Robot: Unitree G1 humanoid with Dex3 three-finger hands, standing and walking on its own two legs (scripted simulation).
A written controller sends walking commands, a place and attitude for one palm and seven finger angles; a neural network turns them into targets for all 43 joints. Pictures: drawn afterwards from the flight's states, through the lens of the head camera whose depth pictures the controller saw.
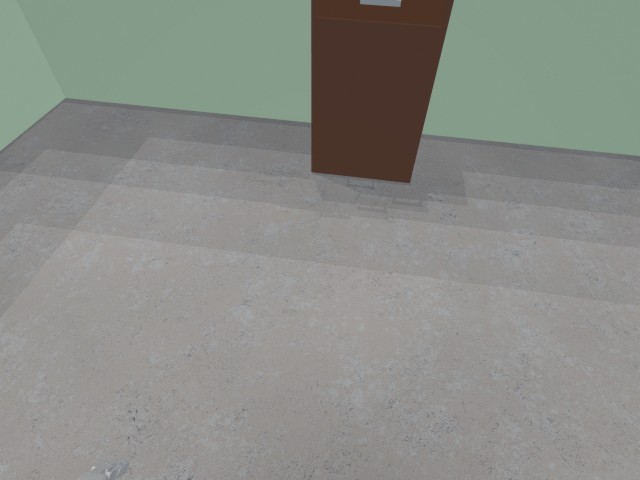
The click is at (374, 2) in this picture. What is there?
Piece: drawer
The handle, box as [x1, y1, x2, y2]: [360, 0, 400, 6]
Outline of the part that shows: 360,0 360,3 394,6 400,5 400,0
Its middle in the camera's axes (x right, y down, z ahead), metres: +0.21 -0.83 +1.35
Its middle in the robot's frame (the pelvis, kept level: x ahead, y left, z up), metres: +1.58 -0.13 +0.05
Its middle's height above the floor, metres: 0.81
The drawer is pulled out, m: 0.00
